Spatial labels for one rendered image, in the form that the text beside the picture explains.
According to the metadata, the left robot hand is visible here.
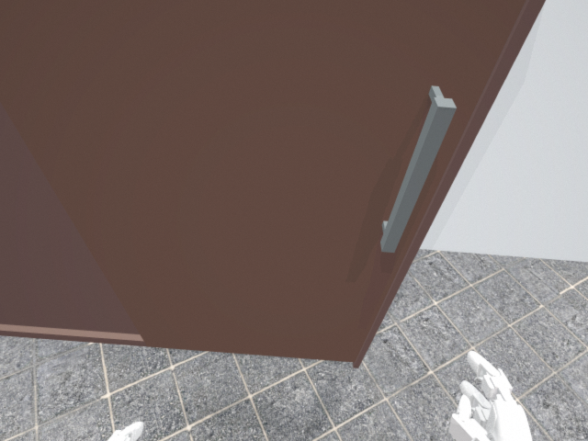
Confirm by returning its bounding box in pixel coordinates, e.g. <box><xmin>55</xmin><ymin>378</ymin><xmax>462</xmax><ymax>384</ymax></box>
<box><xmin>108</xmin><ymin>422</ymin><xmax>143</xmax><ymax>441</ymax></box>

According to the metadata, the handle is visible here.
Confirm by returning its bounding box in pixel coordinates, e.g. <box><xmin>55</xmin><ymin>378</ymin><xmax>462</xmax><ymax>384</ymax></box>
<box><xmin>380</xmin><ymin>86</ymin><xmax>457</xmax><ymax>253</ymax></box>

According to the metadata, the wardrobe door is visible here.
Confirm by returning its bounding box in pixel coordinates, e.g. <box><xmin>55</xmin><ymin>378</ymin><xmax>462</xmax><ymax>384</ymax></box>
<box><xmin>0</xmin><ymin>0</ymin><xmax>526</xmax><ymax>362</ymax></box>
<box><xmin>0</xmin><ymin>102</ymin><xmax>139</xmax><ymax>334</ymax></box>

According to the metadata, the right robot hand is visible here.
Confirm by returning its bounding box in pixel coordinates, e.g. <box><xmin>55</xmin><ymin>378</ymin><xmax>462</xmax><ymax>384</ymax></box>
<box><xmin>448</xmin><ymin>351</ymin><xmax>532</xmax><ymax>441</ymax></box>

